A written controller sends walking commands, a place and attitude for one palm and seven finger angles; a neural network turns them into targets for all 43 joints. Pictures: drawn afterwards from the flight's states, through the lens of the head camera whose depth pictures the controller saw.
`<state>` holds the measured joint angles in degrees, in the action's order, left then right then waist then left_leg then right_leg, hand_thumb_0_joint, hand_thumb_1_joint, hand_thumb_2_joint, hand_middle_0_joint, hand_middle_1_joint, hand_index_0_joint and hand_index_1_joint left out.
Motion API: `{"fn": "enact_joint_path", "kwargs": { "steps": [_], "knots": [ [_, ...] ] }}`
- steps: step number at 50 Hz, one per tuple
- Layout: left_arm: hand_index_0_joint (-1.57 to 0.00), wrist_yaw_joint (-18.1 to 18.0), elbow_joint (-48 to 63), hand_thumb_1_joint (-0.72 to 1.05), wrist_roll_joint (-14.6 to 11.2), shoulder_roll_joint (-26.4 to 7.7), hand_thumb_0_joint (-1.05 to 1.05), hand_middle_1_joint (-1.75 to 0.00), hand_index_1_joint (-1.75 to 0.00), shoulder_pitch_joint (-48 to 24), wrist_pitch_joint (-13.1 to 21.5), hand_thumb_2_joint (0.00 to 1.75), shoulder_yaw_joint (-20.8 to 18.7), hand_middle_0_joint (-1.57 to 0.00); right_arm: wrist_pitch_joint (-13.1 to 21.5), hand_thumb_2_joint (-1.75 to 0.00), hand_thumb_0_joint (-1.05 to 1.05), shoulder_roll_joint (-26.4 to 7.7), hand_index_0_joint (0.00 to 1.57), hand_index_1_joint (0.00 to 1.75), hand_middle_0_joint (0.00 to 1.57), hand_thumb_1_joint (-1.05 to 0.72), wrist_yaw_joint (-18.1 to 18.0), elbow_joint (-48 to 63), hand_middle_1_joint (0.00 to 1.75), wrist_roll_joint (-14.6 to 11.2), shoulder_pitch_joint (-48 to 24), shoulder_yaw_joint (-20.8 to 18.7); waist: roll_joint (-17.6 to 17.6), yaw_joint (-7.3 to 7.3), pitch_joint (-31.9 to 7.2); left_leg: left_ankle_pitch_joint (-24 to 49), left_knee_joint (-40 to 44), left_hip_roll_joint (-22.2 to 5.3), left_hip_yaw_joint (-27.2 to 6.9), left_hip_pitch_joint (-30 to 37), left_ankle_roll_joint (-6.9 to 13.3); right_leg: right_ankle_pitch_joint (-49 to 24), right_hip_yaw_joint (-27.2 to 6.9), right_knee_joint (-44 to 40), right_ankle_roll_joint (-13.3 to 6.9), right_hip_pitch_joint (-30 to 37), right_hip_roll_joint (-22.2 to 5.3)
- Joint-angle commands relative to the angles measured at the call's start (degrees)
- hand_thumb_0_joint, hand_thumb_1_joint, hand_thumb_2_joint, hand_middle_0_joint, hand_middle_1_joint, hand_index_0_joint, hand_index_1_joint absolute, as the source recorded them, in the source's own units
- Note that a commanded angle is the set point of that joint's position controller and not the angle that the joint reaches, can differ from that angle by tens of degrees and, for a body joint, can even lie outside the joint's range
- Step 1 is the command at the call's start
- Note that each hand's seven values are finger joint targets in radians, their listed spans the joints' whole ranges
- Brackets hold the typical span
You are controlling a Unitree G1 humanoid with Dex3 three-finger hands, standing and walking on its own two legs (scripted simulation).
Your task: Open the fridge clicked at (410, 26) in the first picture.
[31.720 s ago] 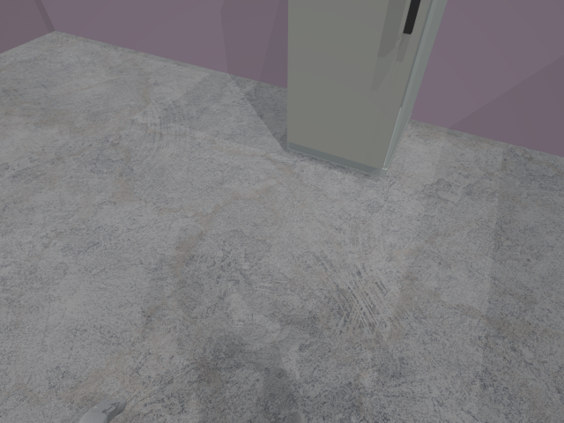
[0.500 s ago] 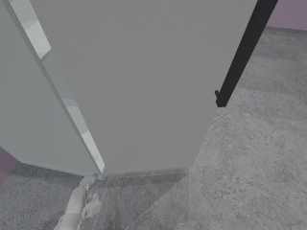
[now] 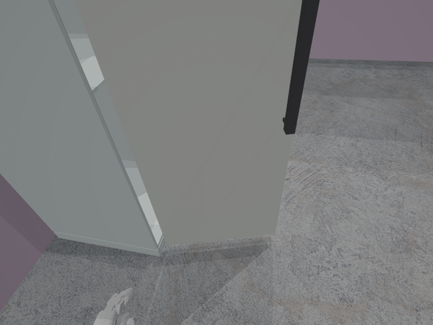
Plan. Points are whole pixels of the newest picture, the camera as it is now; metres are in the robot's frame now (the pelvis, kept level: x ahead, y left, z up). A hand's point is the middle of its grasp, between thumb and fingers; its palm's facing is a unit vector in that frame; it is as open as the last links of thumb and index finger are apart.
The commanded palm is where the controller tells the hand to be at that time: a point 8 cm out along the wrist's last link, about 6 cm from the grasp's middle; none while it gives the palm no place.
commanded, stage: stop stepping back and stand still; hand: right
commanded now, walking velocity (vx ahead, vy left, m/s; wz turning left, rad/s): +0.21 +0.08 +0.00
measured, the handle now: (295, 72) +0.68 -0.16 +0.17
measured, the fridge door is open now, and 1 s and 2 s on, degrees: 73 73 73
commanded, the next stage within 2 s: let the arm hang, fingers relaxed in 1.58 s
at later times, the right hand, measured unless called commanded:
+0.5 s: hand out of the picture +0.15 -0.28 +0.20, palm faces +0.42 +0.79 -0.44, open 7.4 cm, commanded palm +0.08 -0.31 +0.18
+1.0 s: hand out of the picture +0.17 -0.29 +0.20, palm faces +0.47 +0.71 -0.52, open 7.4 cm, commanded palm +0.09 -0.32 +0.18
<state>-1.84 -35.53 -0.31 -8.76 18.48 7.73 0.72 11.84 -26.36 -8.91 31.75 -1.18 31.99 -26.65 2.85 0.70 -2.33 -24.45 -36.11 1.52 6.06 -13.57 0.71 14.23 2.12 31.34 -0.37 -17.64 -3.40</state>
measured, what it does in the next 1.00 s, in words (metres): steps on the spot: left foot, then right foot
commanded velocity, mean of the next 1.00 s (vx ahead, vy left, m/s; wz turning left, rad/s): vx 0.10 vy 0.00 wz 0.00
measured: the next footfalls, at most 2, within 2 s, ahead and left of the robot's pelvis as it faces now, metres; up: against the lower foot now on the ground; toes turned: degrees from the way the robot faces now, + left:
left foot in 0.04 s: +0.01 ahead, +0.09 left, +0.00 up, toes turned +6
right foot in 0.32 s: +0.03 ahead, -0.14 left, +0.00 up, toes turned -3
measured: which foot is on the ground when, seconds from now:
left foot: up 0.00-0.02, down 0.04-0.32, up 0.34-0.56, down 0.58-1.00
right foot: down 0.00-0.04, up 0.06-0.30, down 0.32-1.00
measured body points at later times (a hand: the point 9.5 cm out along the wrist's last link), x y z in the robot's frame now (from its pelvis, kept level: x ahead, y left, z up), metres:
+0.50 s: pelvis -0.07 -0.02 +0.00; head -0.09 -0.05 +0.45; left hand +0.05 +0.22 -0.07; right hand +0.12 -0.32 +0.22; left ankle -0.03 +0.09 -0.69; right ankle -0.06 -0.14 -0.74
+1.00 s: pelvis -0.03 -0.02 +0.00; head -0.02 -0.03 +0.44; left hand +0.14 +0.20 -0.08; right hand +0.14 -0.32 +0.22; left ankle -0.01 +0.09 -0.74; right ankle -0.03 -0.13 -0.73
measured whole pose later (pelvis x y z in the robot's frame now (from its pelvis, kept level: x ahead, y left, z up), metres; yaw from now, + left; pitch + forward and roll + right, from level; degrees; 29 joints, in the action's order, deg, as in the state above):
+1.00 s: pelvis -0.03 -0.02 +0.00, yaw -2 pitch -1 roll +1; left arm -1.6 -35.8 -0.6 -10.0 11.6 9.5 0.2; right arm 15.3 -28.1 -8.6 28.0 -0.9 27.2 -28.4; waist -0.2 1.2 2.4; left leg -13.1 -29.6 1.1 3.7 -14.4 1.4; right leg 20.4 -0.1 39.5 -0.3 -18.3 -1.3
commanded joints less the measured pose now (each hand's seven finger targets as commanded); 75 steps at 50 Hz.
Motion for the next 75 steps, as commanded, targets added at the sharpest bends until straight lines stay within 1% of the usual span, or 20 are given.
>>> {"fn": "enact_joint_path", "kwargs": {
  "steps": [1, 3, 7, 12, 14, 16, 20, 26, 28, 29, 31, 36, 37, 39, 41, 45, 48, 59, 67, 75],
  "knots": [
    [-0.2, -1.3, 8.3, 0.9, 0.0, -10.9, 0.0, -0.3, -0.3, -10.4, 1.4, 0.9, -3.6, -0.2, 0.6, -0.9, 0.0, -8.2, 0.2, 0.3, 0.2, -0.9, 1.3, -0.1, 0.3, 0.0, -9.4, -2.5, -1.0, -1.06, 2.2, 0.8, 15.8, -3.5, -3.3, 7.4, 5.0, 24.9, -1.1, 10.9, -2.3, -12.0, 0.1],
    [-0.2, -1.0, 8.6, 0.9, -0.7, -10.6, 0.0, -0.3, -0.3, -9.3, 0.5, 0.9, -4.1, -0.2, 0.9, -0.9, 0.0, -10.5, 0.2, 0.3, 0.2, -0.9, 1.5, 1.9, 0.3, -1.2, -16.5, -2.9, 15.1, -0.3, 1.5, 19.5, 23.2, -18.2, -17.2, 1.2, 12.6, 14.5, 1.4, 51.3, -0.5, -15.9, 6.8],
    [-0.2, -0.7, 8.4, 0.9, -0.8, -10.2, 0.0, -0.3, -0.3, -10.2, 0.2, 0.9, -4.3, -0.2, 1.9, -0.9, 0.0, -7.6, 0.2, 0.3, 0.2, -0.9, 2.2, 1.5, 0.3, -1.4, -12.4, -0.9, 2.9, 0.07, 11.4, -8.4, 28.8, -21.0, -25.3, -17.5, 14.5, 7.9, -7.3, 50.7, -0.9, -15.1, -1.6],
    [-0.2, -2.4, 7.6, 0.9, 0.3, -8.8, 0.0, -0.3, -0.3, -8.5, 3.1, 0.9, -2.9, -0.2, 3.1, -0.9, 0.0, -9.2, 0.2, 0.3, 0.2, -0.9, -0.8, 12.5, 0.3, 0.6, -17.5, -0.7, -2.3, -0.79, -0.4, -11.6, 19.4, -16.0, -15.1, -11.2, 10.9, 11.2, 0.1, 9.6, -3.4, 3.3, -0.3],
    [-0.2, -3.4, 8.5, 0.9, 0.6, -9.7, 0.0, -0.3, -0.3, -6.5, 5.2, 0.9, -2.9, -0.2, 3.2, -0.9, 0.0, -8.9, 0.2, 0.3, 0.2, -0.9, -1.9, 14.4, 0.3, 0.4, -12.4, -1.2, -14.8, -0.4, -4.6, -9.2, 2.2, -8.5, -8.9, -7.7, 7.2, 8.8, 1.2, -13.0, -3.2, 13.4, 1.7],
    [-0.2, -2.7, 9.5, 0.9, 0.9, -10.4, 0.0, -0.3, -0.3, -7.9, 6.0, 0.9, -3.0, -0.2, 5.3, -0.9, 0.0, -9.4, 0.2, 0.3, 0.2, -0.9, -2.6, 20.6, 0.3, 0.8, -16.1, -1.0, -37.0, -0.47, -1.9, -11.0, -25.1, 2.6, -1.7, -24.0, 2.1, 5.2, -25.2, -18.8, -7.4, 18.4, -14.1],
    [-0.2, -0.8, 6.7, 0.9, 0.2, -9.9, 0.0, -0.3, -0.3, -6.0, 5.6, 0.9, -3.7, -0.2, 4.3, -0.9, 0.0, -10.9, 0.2, 0.3, 0.2, -0.9, -0.7, 8.6, 0.3, 0.3, -9.5, -6.2, -14.0, 0.98, 4.7, -1.9, -27.4, -2.9, -7.4, -25.7, 0.2, -4.9, -25.6, -16.3, -12.9, 9.0, -15.7],
    [-0.2, -1.4, 8.7, 0.9, -0.1, -11.3, 0.0, -0.3, -0.3, -7.9, 2.1, 0.9, -4.3, -0.2, 2.9, -0.9, 0.0, -6.7, 0.2, 0.3, 0.2, -0.9, 0.8, -3.8, 0.3, -0.4, -0.6, -5.1, -12.1, -1.46, 3.3, 2.4, 1.9, 0.7, 2.5, 14.4, 0.8, 26.4, -6.6, -11.1, -6.1, -19.1, -6.6],
    [-0.2, -1.4, 8.4, 0.9, -0.4, -10.3, 0.0, -0.3, -0.3, -8.1, 1.3, 0.9, -4.6, -0.2, 2.5, -0.9, 0.0, -7.4, 0.2, 0.3, 0.2, -0.9, 1.1, -3.5, 0.3, 0.2, -3.6, -4.1, 9.4, -2.0, 0.5, -4.1, 15.2, -7.4, -12.2, 17.1, 4.4, 20.0, 0.6, 16.2, -3.7, -21.2, 1.9],
    [-0.2, -1.3, 9.6, 0.9, -1.0, -10.0, 0.0, -0.3, -0.3, -9.3, 1.4, 0.9, -5.0, -0.2, 1.8, -0.9, 0.0, -7.4, 0.2, 0.3, 0.2, -0.9, 1.3, -4.0, 0.3, -0.4, -3.6, -3.3, 19.5, -1.27, -0.2, -7.5, 23.0, -19.6, -33.2, 12.0, 9.7, 18.0, -0.4, 32.2, -2.5, -22.8, 5.2],
    [-0.2, -0.9, 8.0, 0.9, 0.2, -10.0, 0.0, -0.3, -0.3, -8.7, 2.6, 0.9, -4.1, -0.2, 3.3, -0.9, 0.0, -10.8, 0.2, 0.3, 0.2, -0.9, 1.0, 4.2, 0.3, -0.8, -11.5, -5.2, 13.7, 0.19, -1.2, 10.7, 21.6, -22.9, -32.0, 7.6, 13.6, 12.3, -3.9, 38.2, -0.6, -20.6, 1.2],
    [-0.2, -2.6, 5.3, 0.9, 0.9, -9.0, 0.0, -0.3, -0.3, -10.3, 3.4, 0.9, -2.9, -0.2, 4.5, -0.9, 0.0, -10.0, 0.2, 0.3, 0.2, -0.9, -0.4, 14.9, 0.3, 0.3, -16.5, -3.0, -2.7, 1.07, 2.5, -10.1, 10.9, -13.1, -11.4, -16.8, 6.0, 5.4, 0.0, 0.6, -2.3, 10.9, 1.7],
    [-0.2, -2.8, 5.5, 0.9, 1.1, -9.6, 0.0, -0.3, -0.3, -10.0, 4.0, 0.9, -2.9, -0.2, 5.1, -0.9, 0.0, -9.6, 0.2, 0.3, 0.2, -0.9, -0.7, 15.6, 0.3, 0.4, -16.0, -3.0, -13.4, 0.78, 2.7, -8.8, 3.6, -9.3, -9.5, -16.0, 4.4, 7.4, -2.5, -6.7, -2.5, 11.2, 1.6],
    [-0.2, -2.9, 7.1, 0.9, 1.2, -10.5, 0.0, -0.3, -0.3, -10.0, 5.7, 0.9, -3.4, -0.2, 6.5, -0.9, 0.0, -11.2, 0.2, 0.3, 0.2, -0.9, -2.0, 19.3, 0.3, 1.2, -15.1, -5.3, -32.8, -0.96, 1.8, -7.6, -17.7, -0.6, -3.7, -15.7, 0.1, 11.9, -25.3, -20.9, -8.5, 7.3, -13.6],
    [-0.2, -2.1, 5.8, 0.9, 1.1, -8.7, 0.0, -0.3, -0.3, -8.7, 7.0, 0.9, -3.4, -0.2, 6.5, -0.9, 0.0, -12.5, 0.2, 0.3, 0.2, -0.9, -1.9, 16.3, 0.3, 1.1, -13.4, -8.2, -23.6, -0.75, 2.9, -4.8, -15.9, -2.6, -6.9, -11.7, -0.4, 1.9, -24.7, -18.6, -10.5, 3.4, -12.7],
    [-0.2, -0.4, 6.7, 0.9, -0.7, -9.3, 0.0, -0.3, -0.3, -8.2, 5.5, 0.9, -3.7, -0.2, 5.1, -0.9, 0.0, -7.9, 0.2, 0.3, 0.2, -0.9, -0.8, 4.3, 0.3, 0.5, -2.5, -7.3, -8.2, -1.18, -1.9, 12.3, 14.9, -2.2, -4.6, 8.4, -0.8, -10.8, -7.7, -2.8, -4.3, -0.3, -4.9],
    [-0.2, -0.5, 7.8, 0.9, -0.9, -8.9, 0.0, -0.3, -0.3, -9.5, 3.6, 0.9, -4.1, -0.2, 4.2, -0.9, 0.0, -9.1, 0.2, 0.3, 0.2, -0.9, -0.2, -1.3, 0.3, -1.2, -3.6, -7.5, 11.1, 0.26, -0.1, 20.3, 22.6, -19.5, -27.2, 7.3, 7.8, 9.0, -1.0, 13.6, 0.1, -9.5, 3.3],
    [-0.2, -2.6, 8.3, 0.9, 0.4, -9.7, 0.0, -0.3, -0.3, -11.8, 4.3, 0.9, -2.8, -0.2, 4.7, -0.9, 0.0, -10.5, 0.2, 0.3, 0.2, -0.9, -1.3, 15.6, 0.3, 0.7, -10.4, -4.5, -16.2, -1.98, -2.7, 11.8, 6.9, -2.9, -5.1, 0.5, -0.9, -19.0, -12.3, -13.5, -3.6, 9.9, -7.6],
    [-0.2, -1.7, 8.2, 0.9, -0.3, -9.6, 0.0, -0.3, -0.3, -9.9, 3.0, 0.9, -3.4, -0.2, 4.4, -0.9, 0.0, -7.9, 0.2, 0.3, 0.2, -0.9, -1.3, 5.5, 0.3, -0.7, -1.0, -5.9, -6.6, -0.72, -7.6, 35.6, 10.4, -6.2, -9.3, 9.1, 1.2, -24.2, -4.4, -5.4, -0.2, 8.8, -2.2],
    [-0.2, -2.3, 9.4, 0.9, -0.8, -9.7, 0.0, -0.3, -0.3, -11.6, 0.7, 0.9, -3.2, -0.2, 2.9, -0.9, 0.0, -7.1, 0.2, 0.3, 0.2, -0.9, -0.6, 3.1, 0.3, -1.6, 0.4, -4.6, -2.2, -0.44, -6.3, 33.0, 11.5, -7.1, -10.2, 7.8, 0.8, -18.5, -4.5, -6.8, -1.0, 6.1, -2.1]
  ]
}}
